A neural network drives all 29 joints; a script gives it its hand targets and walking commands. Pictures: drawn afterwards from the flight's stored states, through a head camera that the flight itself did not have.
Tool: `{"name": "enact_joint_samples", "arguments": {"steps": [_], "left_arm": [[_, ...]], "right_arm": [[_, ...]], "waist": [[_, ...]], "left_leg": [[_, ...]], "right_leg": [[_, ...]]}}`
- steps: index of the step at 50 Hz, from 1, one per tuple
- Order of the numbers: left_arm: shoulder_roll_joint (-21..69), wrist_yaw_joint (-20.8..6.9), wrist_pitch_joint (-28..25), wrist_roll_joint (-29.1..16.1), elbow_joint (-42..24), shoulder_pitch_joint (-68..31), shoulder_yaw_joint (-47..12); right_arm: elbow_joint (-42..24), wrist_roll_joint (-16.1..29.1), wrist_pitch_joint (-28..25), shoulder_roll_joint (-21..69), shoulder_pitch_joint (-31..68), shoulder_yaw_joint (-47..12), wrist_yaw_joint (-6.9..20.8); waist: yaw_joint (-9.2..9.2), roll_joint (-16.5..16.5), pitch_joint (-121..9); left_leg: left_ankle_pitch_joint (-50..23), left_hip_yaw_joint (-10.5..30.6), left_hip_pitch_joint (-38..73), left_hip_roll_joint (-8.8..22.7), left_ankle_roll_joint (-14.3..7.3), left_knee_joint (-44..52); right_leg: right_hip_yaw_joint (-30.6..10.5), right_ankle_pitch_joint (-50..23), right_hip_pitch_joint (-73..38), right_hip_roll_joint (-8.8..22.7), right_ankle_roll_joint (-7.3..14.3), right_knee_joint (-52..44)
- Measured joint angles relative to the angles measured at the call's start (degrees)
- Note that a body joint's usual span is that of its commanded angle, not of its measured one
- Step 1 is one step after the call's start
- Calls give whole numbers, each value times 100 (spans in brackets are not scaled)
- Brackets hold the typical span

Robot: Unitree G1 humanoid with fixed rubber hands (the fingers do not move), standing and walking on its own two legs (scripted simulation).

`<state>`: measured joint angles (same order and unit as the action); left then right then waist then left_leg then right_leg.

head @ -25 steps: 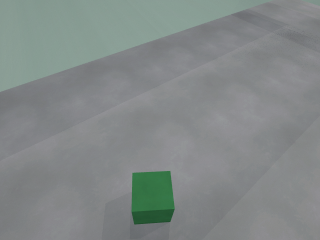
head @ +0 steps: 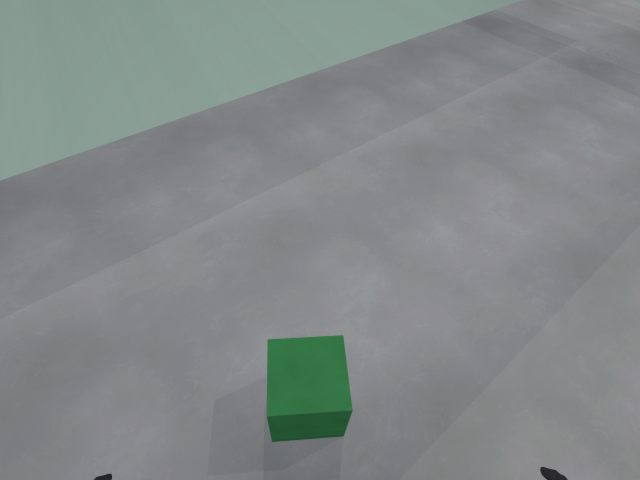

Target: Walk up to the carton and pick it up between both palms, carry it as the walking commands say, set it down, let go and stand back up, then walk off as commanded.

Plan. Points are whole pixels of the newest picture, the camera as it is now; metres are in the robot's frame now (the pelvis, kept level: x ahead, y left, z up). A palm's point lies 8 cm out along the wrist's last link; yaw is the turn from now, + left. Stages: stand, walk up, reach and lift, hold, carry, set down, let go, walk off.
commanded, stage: reach and lift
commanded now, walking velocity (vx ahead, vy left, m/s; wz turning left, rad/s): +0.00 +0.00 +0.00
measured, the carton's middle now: (306, 389) +0.45 +0.01 -0.66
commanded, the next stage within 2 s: none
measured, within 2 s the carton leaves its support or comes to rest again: neither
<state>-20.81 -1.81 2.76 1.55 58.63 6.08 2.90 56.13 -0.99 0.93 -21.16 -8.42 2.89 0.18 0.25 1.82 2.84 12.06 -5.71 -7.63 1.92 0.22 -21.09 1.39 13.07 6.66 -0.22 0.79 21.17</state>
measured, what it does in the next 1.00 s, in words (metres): lowers itself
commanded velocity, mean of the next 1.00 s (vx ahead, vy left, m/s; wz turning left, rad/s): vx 0.00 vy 0.00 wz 0.00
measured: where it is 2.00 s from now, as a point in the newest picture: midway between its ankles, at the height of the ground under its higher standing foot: outside the picture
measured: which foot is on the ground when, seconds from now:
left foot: down 0.00-1.00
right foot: down 0.00-1.00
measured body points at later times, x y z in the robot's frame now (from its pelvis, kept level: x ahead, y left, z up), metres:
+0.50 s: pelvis -0.05 +0.00 -0.05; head +0.09 +0.00 +0.38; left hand +0.22 +0.26 -0.16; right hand +0.22 -0.27 -0.15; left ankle -0.01 +0.12 -0.75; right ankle -0.02 -0.11 -0.75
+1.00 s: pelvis -0.08 +0.00 -0.09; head +0.16 +0.01 +0.28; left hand +0.34 +0.23 -0.20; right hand +0.36 -0.22 -0.20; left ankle -0.01 +0.12 -0.75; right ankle -0.02 -0.11 -0.75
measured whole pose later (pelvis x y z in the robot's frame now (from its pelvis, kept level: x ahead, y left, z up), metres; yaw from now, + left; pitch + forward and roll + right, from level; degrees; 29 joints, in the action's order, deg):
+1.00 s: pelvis -0.08 +0.00 -0.09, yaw +2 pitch +29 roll +1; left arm -15.7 1.6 16.5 -2.0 47.0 -47.0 12.7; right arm 48.0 1.0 16.0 -16.2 48.2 11.3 -1.6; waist 0.1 1.5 4.1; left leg 16.8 -1.5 -68.7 0.8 0.0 -56.5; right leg 1.1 19.5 68.2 0.2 1.1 58.6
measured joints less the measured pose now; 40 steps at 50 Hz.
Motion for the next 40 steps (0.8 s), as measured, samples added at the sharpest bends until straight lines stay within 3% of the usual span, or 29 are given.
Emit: {"name": "enact_joint_samples", "arguments": {"steps": [4,9,14,23,40], "left_arm": [[236,-140,675,215,-1766,-20,326],[473,-148,1282,243,-2467,-185,574],[547,-124,1349,193,-2852,-199,583],[553,-39,1496,-36,-2532,-1435,599],[426,118,1615,-256,-1697,-3923,814]], "right_arm": [[-1494,-195,780,54,90,339,272],[-2331,-231,1344,117,453,471,349],[-2467,-135,1438,202,691,498,381],[-2166,-4,1603,384,1817,462,192],[-1486,201,1862,443,4267,561,-61]], "waist": [[27,-55,580],[64,-115,726],[100,-124,643],[132,-116,557],[22,-10,482]], "left_leg": [[185,142,-502,-71,-48,-731],[378,116,-988,-76,-81,-1141],[599,132,-1529,-63,-75,-1667],[834,237,-2824,-60,-99,-2674],[634,350,-4874,-54,-21,-3421]], "right_leg": [[77,279,500,85,-10,815],[10,460,1007,99,-56,1234],[-21,671,1548,94,-64,1751],[-56,934,2853,64,-28,2785],[-38,772,4925,25,39,3602]]}}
